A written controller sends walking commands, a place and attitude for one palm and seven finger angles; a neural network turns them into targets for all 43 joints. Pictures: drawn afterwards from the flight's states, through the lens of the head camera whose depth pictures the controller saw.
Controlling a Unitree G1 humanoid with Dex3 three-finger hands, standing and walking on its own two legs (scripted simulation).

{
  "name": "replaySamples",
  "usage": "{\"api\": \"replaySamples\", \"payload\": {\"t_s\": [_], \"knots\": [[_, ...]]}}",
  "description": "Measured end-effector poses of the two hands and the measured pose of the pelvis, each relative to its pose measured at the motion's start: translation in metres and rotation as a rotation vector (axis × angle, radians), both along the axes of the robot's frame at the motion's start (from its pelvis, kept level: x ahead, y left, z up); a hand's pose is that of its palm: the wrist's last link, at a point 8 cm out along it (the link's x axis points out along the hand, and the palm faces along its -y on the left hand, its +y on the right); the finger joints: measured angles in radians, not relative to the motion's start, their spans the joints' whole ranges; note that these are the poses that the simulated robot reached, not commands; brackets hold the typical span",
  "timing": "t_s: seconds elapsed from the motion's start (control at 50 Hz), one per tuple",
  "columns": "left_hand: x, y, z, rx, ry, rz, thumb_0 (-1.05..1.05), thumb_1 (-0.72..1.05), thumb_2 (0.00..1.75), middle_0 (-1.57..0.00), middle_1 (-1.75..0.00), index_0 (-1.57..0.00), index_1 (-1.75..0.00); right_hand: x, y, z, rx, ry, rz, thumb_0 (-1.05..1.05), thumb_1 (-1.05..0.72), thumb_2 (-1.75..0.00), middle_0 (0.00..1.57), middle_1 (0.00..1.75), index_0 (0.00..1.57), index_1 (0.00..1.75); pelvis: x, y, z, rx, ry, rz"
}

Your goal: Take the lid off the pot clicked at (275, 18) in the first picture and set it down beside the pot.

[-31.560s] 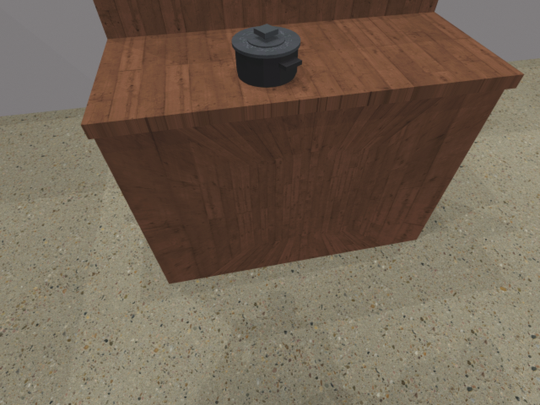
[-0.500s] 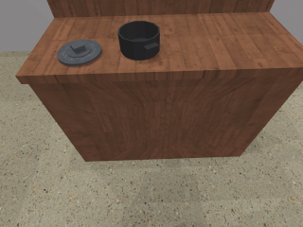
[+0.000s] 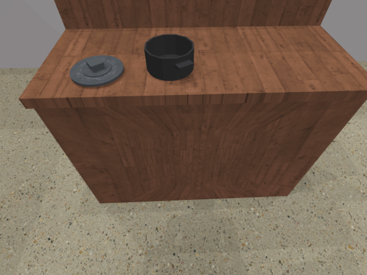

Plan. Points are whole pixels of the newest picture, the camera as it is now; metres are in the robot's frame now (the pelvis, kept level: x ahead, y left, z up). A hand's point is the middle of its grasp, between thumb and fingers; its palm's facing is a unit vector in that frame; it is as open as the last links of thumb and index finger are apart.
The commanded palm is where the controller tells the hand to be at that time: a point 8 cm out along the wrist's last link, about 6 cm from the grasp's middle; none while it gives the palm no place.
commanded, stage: look to check the result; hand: left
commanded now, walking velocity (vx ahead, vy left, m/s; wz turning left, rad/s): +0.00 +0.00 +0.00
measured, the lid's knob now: (95, 63) +0.70 +0.32 +0.08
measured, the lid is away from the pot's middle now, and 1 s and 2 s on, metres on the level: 0.24 0.24 0.24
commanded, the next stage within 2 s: stand and wait in 0.36 s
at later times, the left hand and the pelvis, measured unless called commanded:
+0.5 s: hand out of the picture +0.00 +0.17 -0.17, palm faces +0.01 -0.98 -0.20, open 7.3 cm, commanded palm none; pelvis -0.01 +0.01 +0.00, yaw +0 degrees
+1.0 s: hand out of the picture -0.02 +0.17 -0.17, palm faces +0.02 -0.98 -0.19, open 7.3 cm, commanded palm none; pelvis -0.02 +0.01 +0.00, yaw +0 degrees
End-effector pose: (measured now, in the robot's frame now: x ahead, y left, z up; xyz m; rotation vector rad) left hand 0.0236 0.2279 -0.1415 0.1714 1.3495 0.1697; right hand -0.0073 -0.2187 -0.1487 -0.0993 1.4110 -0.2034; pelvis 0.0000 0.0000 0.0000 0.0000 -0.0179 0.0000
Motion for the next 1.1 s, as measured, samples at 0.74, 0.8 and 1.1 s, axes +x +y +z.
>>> {"api": "replaySamples", "payload": {"t_s": [0.74,0.8,1.1], "knots": [[-0.040,-0.008,-0.003,-0.033,0.075,0.013,0.01,0.93,0.90,-0.20,-0.30,-0.20,-0.29,-0.022,0.012,0.001,0.013,0.027,-0.013,0.01,-0.91,-0.90,0.20,0.30,0.20,0.30,-0.011,0.005,0.002,0.000,-0.004,-0.005],[-0.041,-0.008,-0.003,-0.034,0.074,0.014,0.01,0.92,0.90,-0.20,-0.30,-0.20,-0.29,-0.022,0.012,0.001,0.014,0.025,-0.013,0.01,-0.91,-0.90,0.20,0.30,0.20,0.30,-0.012,0.005,0.002,-0.001,-0.005,-0.004],[-0.046,-0.008,-0.002,-0.034,0.078,0.010,0.01,0.92,0.90,-0.20,-0.30,-0.20,-0.29,-0.030,0.016,0.000,0.024,0.034,-0.019,0.00,-0.91,-0.90,0.20,0.30,0.20,0.30,-0.016,0.006,0.002,-0.001,-0.005,-0.007]]}}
